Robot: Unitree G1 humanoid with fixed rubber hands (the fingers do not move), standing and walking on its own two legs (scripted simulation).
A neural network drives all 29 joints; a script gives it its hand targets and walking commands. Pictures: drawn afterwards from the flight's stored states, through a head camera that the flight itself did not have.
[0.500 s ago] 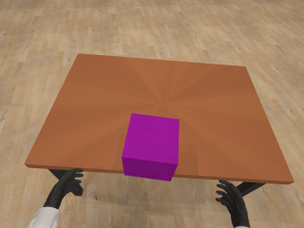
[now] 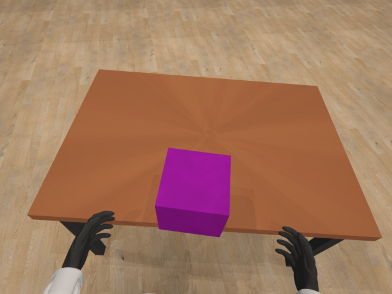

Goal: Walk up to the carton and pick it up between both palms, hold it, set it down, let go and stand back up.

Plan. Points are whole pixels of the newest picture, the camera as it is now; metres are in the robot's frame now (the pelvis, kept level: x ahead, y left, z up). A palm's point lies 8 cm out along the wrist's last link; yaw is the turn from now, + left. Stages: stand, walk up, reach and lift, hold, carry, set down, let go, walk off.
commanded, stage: reach and lift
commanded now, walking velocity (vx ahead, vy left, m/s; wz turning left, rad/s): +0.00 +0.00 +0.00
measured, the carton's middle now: (194, 193) +0.37 +0.01 -0.13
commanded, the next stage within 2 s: none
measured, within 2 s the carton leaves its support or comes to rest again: neither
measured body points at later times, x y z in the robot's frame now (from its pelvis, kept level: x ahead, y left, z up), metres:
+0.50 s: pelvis +0.01 +0.00 +0.00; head +0.04 +0.02 +0.45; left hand +0.27 +0.23 -0.02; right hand +0.27 -0.19 -0.02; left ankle +0.01 +0.13 -0.73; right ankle -0.01 -0.11 -0.73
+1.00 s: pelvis +0.01 +0.00 +0.00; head +0.03 +0.02 +0.45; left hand +0.36 +0.23 +0.02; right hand +0.34 -0.17 +0.01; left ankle +0.01 +0.13 -0.73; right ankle -0.01 -0.11 -0.73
